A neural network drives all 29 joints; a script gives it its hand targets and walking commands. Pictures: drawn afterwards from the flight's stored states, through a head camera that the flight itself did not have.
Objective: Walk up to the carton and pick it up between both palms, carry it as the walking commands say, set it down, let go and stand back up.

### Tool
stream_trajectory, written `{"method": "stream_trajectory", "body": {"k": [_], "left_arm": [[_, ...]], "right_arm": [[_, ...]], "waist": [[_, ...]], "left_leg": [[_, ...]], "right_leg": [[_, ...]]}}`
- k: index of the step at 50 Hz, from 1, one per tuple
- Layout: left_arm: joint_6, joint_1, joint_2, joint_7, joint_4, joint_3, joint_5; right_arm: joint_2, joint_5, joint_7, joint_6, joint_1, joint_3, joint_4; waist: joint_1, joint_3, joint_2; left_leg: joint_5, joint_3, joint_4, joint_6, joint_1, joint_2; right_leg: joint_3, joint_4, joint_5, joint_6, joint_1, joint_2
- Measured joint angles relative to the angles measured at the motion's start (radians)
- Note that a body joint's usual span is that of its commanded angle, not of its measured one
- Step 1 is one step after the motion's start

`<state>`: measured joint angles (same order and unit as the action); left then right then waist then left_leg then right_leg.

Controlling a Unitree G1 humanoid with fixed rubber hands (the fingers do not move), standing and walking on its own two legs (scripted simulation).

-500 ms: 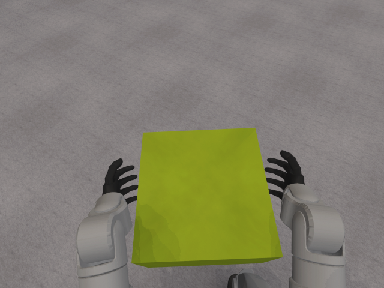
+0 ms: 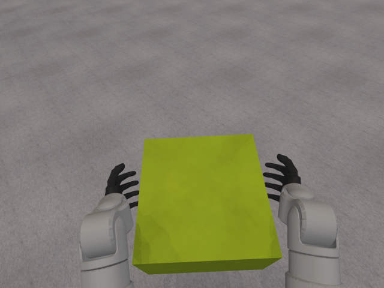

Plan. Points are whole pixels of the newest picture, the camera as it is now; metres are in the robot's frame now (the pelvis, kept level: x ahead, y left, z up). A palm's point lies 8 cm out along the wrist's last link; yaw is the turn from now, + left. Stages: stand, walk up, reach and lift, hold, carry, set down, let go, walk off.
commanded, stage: carry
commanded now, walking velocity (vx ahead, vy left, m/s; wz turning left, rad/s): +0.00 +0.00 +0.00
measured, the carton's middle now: (201, 202) +0.32 +0.01 +0.00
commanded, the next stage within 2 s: none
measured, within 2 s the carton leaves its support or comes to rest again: neither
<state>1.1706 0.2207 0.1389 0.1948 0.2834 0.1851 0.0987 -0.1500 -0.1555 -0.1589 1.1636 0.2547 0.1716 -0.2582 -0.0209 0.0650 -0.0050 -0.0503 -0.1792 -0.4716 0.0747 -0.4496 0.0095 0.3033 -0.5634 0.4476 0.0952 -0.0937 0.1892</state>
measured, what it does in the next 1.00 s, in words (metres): steps on the spot: right foot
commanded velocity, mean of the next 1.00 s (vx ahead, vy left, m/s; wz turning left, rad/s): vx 0.00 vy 0.00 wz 0.00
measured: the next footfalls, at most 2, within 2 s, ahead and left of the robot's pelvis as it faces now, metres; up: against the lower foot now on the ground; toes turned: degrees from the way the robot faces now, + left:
right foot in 0.20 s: +0.08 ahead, -0.11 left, +0.00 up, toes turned -8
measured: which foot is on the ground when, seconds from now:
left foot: down 0.00-1.00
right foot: down 0.00-0.00, up 0.02-0.18, down 0.20-1.00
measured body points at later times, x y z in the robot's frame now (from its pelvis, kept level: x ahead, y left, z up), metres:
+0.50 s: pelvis +0.12 +0.01 +0.01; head +0.09 +0.01 +0.46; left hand +0.40 +0.18 +0.09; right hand +0.41 -0.16 +0.09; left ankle +0.10 +0.08 -0.72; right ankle +0.04 -0.11 -0.72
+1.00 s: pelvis +0.09 +0.00 +0.01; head +0.07 -0.01 +0.46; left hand +0.37 +0.17 +0.08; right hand +0.38 -0.17 +0.08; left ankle +0.10 +0.08 -0.72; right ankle +0.04 -0.11 -0.72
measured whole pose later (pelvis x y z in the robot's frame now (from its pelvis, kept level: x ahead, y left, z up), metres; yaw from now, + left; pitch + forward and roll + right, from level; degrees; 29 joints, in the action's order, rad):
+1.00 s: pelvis +0.09 +0.00 +0.01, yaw +1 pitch +3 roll +0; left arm 1.15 0.24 0.15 0.17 0.14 0.19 0.15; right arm -0.14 -0.16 -0.17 1.14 0.23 0.18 -0.15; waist 0.00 0.12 0.00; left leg -0.25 -0.16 -0.53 0.05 -0.32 0.01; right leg 0.16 -0.55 0.36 0.00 -0.22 0.06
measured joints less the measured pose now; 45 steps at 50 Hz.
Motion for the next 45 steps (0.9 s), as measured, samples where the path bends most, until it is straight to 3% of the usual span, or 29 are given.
{"method": "stream_trajectory", "body": {"k": [1,3,6,8,10,11,12,15,28,45], "left_arm": [[-0.003,0.014,-0.009,-0.006,-0.012,0.009,0.001],[-0.005,0.035,-0.018,-0.021,-0.04,0.019,0.008],[-0.001,0.023,0.002,-0.011,-0.038,0.024,0.011],[-0.001,0.007,0.009,0.001,-0.011,0.013,0.006],[-0.004,-0.001,0.005,0.003,0.011,-0.001,0.003],[-0.005,-0.004,0.004,0.002,0.017,-0.006,0.003],[-0.009,-0.009,0.003,0.0,0.018,-0.013,0.004],[-0.001,-0.021,0.001,-0.002,0.016,-0.02,0.006],[0.007,0.015,0.006,-0.019,-0.106,0.008,0.035],[-0.01,0.009,0.005,-0.02,-0.116,0.003,0.038]], "right_arm": [[-0.002,0.002,-0.008,-0.012,0.009,-0.004,0.017],[-0.004,0.016,-0.031,-0.02,0.015,-0.005,0.035],[-0.001,0.034,-0.036,-0.015,-0.001,0.002,0.032],[0.002,0.04,-0.028,-0.016,-0.012,0.006,0.014],[0.004,0.042,-0.024,-0.022,-0.022,0.0,-0.007],[0.005,0.042,-0.022,-0.025,-0.03,-0.003,-0.017],[0.007,0.042,-0.022,-0.027,-0.039,-0.006,-0.023],[0.01,0.039,-0.023,-0.014,-0.052,-0.014,-0.027],[0.006,0.005,-0.019,0.008,-0.025,0.008,0.07],[0.007,0.011,-0.023,-0.009,-0.031,0.007,0.081]], "waist": [[0.014,-0.005,0.019],[0.029,-0.025,0.04],[0.032,-0.049,0.042],[0.033,-0.066,0.038],[0.033,-0.079,0.038],[0.034,-0.08,0.037],[0.034,-0.077,0.028],[0.027,-0.036,0.013],[0.027,0.088,0.006],[0.024,0.053,0.006]], "left_leg": [[-0.049,-0.004,-0.035,0.015,-0.008,-0.013],[-0.1,-0.003,-0.063,0.023,-0.009,-0.027],[-0.1,0.003,-0.028,0.012,0.02,-0.028],[-0.103,0.006,-0.004,0.018,0.042,-0.028],[-0.114,0.008,-0.001,0.015,0.061,-0.031],[-0.126,0.012,-0.009,0.011,0.069,-0.033],[-0.14,0.019,-0.018,0.007,0.078,-0.03],[-0.173,0.022,-0.024,-0.002,0.103,-0.024],[-0.266,0.021,-0.09,-0.012,0.137,-0.017],[-0.225,0.021,-0.074,-0.021,0.127,-0.003]], "right_leg": [[-0.051,-0.115,0.033,0.006,-0.047,0.011],[-0.157,-0.308,0.105,0.003,-0.146,-0.021],[-0.205,-0.318,0.14,-0.005,-0.233,-0.073],[-0.2,-0.199,0.106,-0.006,-0.25,-0.091],[-0.18,-0.041,-0.022,-0.008,-0.234,-0.099],[-0.171,0.013,-0.144,-0.024,-0.212,-0.099],[-0.162,0.028,-0.182,-0.046,-0.194,-0.103],[-0.157,0.038,-0.126,-0.08,-0.16,-0.112],[-0.153,0.007,-0.041,-0.075,-0.109,-0.109],[-0.148,0.009,-0.068,-0.092,-0.126,-0.12]]}}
